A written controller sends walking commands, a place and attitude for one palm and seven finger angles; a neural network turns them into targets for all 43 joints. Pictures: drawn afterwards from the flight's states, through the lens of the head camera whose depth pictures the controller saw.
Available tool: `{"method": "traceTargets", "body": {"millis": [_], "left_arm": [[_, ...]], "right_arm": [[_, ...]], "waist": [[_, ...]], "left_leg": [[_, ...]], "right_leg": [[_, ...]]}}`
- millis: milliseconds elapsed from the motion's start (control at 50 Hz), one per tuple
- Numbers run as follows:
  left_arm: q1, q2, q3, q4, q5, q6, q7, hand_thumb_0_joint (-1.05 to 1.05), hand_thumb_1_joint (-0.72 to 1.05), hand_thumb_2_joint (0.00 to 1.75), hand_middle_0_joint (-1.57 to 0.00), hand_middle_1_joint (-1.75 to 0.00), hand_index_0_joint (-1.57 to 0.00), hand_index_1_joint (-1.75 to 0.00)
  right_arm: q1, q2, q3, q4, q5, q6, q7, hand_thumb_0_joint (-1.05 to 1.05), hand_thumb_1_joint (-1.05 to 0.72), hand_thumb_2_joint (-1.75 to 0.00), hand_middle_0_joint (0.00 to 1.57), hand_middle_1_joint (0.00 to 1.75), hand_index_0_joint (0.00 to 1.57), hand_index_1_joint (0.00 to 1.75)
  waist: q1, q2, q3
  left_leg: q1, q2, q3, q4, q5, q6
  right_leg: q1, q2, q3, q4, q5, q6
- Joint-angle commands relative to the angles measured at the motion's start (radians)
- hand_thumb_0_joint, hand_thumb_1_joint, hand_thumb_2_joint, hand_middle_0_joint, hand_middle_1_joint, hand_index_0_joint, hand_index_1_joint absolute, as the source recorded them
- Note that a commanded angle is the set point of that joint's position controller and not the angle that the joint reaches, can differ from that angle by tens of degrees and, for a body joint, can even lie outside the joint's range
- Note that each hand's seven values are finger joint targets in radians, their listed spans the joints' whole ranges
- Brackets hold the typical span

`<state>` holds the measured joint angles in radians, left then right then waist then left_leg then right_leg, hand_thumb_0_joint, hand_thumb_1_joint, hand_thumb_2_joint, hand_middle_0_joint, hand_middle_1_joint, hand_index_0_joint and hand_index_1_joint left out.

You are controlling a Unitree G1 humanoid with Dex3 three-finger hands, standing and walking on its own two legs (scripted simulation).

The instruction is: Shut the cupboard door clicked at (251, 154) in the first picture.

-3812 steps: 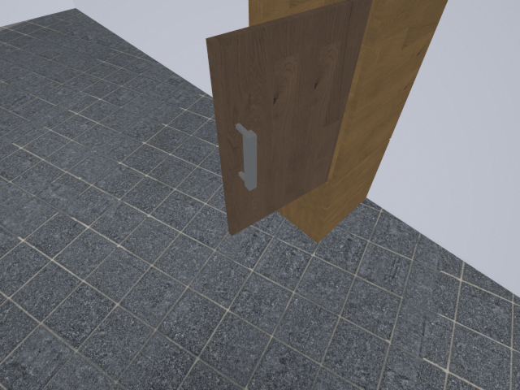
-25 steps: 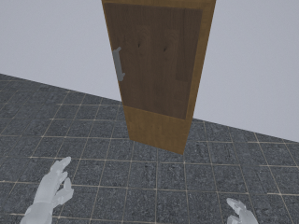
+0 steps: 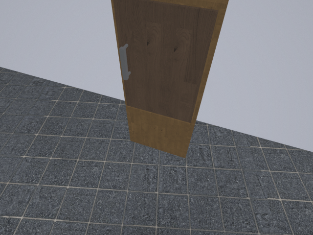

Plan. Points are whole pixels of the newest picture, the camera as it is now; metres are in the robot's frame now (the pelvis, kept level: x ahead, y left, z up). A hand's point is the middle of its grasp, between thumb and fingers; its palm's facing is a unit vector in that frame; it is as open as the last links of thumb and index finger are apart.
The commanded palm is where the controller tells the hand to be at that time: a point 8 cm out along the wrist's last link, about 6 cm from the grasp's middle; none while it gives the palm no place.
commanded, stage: let the arm hang, fingers relaxed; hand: left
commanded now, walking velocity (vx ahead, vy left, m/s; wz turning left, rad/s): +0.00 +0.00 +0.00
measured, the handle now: (126, 62) +0.84 +0.20 -0.03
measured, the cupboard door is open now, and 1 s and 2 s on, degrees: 0 0 0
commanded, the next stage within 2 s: look to check the result in 0.46 s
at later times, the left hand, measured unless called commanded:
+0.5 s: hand out of the picture -0.03 +0.15 -0.18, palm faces +0.02 -0.99 -0.14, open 7.3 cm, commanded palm none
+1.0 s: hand out of the picture -0.02 +0.17 -0.18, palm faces +0.00 -0.98 -0.20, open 7.3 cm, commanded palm none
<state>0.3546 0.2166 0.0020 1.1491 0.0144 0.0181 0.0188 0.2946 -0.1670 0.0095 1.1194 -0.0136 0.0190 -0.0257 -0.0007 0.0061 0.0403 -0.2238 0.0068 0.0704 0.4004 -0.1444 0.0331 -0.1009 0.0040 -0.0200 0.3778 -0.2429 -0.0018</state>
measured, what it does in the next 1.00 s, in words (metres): stands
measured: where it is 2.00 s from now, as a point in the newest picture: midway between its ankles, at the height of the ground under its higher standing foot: outside the picture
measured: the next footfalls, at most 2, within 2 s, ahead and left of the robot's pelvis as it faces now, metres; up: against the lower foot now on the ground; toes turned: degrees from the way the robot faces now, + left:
none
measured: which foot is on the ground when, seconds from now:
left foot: down 0.00-1.00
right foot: down 0.00-1.00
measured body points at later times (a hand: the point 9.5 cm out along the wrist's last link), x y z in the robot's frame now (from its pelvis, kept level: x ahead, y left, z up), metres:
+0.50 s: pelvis +0.00 +0.00 +0.00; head -0.01 +0.01 +0.45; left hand -0.03 +0.21 -0.17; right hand -0.03 -0.21 -0.16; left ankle +0.05 +0.10 -0.74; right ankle -0.02 -0.12 -0.74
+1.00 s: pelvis +0.00 -0.01 +0.00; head +0.00 +0.00 +0.45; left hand -0.01 +0.22 -0.16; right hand +0.00 -0.24 -0.16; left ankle +0.05 +0.10 -0.74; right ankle -0.02 -0.12 -0.74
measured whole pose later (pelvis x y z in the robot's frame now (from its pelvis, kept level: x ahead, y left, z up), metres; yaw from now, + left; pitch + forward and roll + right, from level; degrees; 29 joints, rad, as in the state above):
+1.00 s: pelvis +0.00 -0.01 +0.00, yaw -1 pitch -2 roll +0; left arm 0.31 0.17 0.00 1.14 0.02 0.00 0.03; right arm 0.27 -0.17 -0.01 1.13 -0.01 0.01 -0.03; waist -0.01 0.00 0.03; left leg -0.21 0.01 0.08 0.39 -0.14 0.02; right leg -0.11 0.01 -0.01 0.39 -0.25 -0.01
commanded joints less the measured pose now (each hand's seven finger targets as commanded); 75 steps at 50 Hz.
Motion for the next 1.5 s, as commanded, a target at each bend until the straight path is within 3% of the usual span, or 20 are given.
{"method": "traceTargets", "body": {"millis": [0, 180, 360, 400, 640, 920, 1300, 1340, 1480], "left_arm": [[0.041, 0.062, 0.013, -0.023, -0.002, -0.021, 0.012, 0.00, 0.90, 0.90, -0.20, -0.30, -0.20, -0.30], [0.072, 0.026, 0.016, -0.017, 0.003, -0.019, 0.018, 0.00, 0.90, 0.90, -0.20, -0.30, -0.20, -0.30], [0.078, 0.011, 0.019, -0.020, 0.004, -0.026, 0.020, 0.00, 0.90, 0.90, -0.20, -0.30, -0.20, -0.30], [0.082, 0.003, 0.019, -0.020, 0.003, -0.026, 0.020, 0.00, 0.90, 0.90, -0.20, -0.30, -0.20, -0.30], [0.072, 0.034, 0.024, -0.021, 0.001, -0.034, 0.020, 0.00, 0.90, 0.90, -0.20, -0.30, -0.20, -0.30], [0.032, 0.059, 0.023, -0.025, 0.001, -0.033, 0.017, 0.00, 0.90, 0.90, -0.20, -0.30, -0.20, -0.30], [-0.034, 0.101, 0.027, -0.033, -0.001, -0.040, 0.014, 0.00, 0.90, 0.90, -0.20, -0.30, -0.20, -0.30], [-0.028, 0.110, 0.030, -0.035, -0.001, -0.042, 0.014, 0.00, 0.90, 0.90, -0.20, -0.30, -0.20, -0.30], [-0.040, 0.107, 0.026, -0.030, -0.002, -0.039, 0.014, 0.00, 0.90, 0.90, -0.20, -0.30, -0.20, -0.30]], "right_arm": [[0.044, -0.119, -0.031, -0.028, 0.000, -0.017, -0.009, 0.00, -0.90, -0.90, 0.20, 0.30, 0.20, 0.30], [0.074, -0.077, -0.034, -0.013, -0.002, -0.017, -0.010, 0.00, -0.90, -0.90, 0.20, 0.30, 0.20, 0.30], [0.090, -0.059, -0.037, -0.017, -0.001, -0.018, -0.010, 0.00, -0.90, -0.90, 0.20, 0.30, 0.20, 0.30], [0.091, -0.059, -0.036, -0.018, -0.003, -0.019, -0.012, 0.00, -0.90, -0.90, 0.20, 0.30, 0.20, 0.30], [0.075, -0.088, -0.040, -0.021, 0.004, -0.024, -0.013, 0.00, -0.90, -0.90, 0.20, 0.30, 0.20, 0.30], [0.033, -0.108, -0.039, -0.021, 0.000, -0.020, -0.009, 0.00, -0.90, -0.90, 0.20, 0.30, 0.20, 0.30], [-0.022, -0.152, -0.038, -0.022, 0.001, -0.030, -0.010, 0.00, -0.90, -0.90, 0.20, 0.30, 0.20, 0.30], [-0.028, -0.159, -0.039, -0.026, 0.004, -0.031, -0.010, 0.00, -0.90, -0.90, 0.20, 0.30, 0.20, 0.30], [-0.040, -0.159, -0.034, -0.021, 0.001, -0.028, -0.010, 0.00, -0.90, -0.90, 0.20, 0.30, 0.20, 0.30]], "waist": [[-0.004, -0.027, 0.038], [-0.002, 0.007, 0.070], [-0.008, -0.007, 0.075], [-0.008, 0.014, 0.068], [-0.006, -0.014, 0.044], [-0.009, -0.003, 0.059], [-0.007, 0.010, 0.001], [-0.003, -0.012, -0.003], [-0.005, 0.007, 0.021]], "left_leg": [[0.033, 0.105, -0.139, -0.119, -0.112, 0.003], [-0.006, 0.100, -0.144, -0.144, -0.177, 0.003], [0.004, 0.091, -0.128, -0.120, -0.145, 0.000], [0.013, 0.091, -0.126, -0.120, -0.140, 0.000], [0.052, 0.097, -0.118, -0.092, -0.053, 0.005], [0.059, 0.098, -0.118, -0.100, -0.071, -0.002], [0.106, 0.109, -0.113, -0.085, 0.081, -0.005], [0.118, 0.110, -0.116, -0.081, 0.108, -0.002], [0.114, 0.110, -0.113, -0.093, 0.087, -0.006]], "right_leg": [[-0.125, -0.090, 0.078, -0.085, -0.033, -0.042], [-0.149, -0.079, 0.072, -0.061, -0.039, -0.035], [-0.170, -0.084, 0.078, -0.072, -0.040, -0.037], [-0.172, -0.082, 0.079, -0.069, -0.032, -0.038], [-0.153, -0.089, 0.084, -0.081, 0.004, -0.043], [-0.155, -0.092, 0.094, -0.097, -0.008, -0.044], [-0.079, -0.103, 0.092, -0.105, 0.108, -0.040], [-0.077, -0.104, 0.091, -0.106, 0.136, -0.041], [-0.076, -0.106, 0.092, -0.118, 0.115, -0.039]]}}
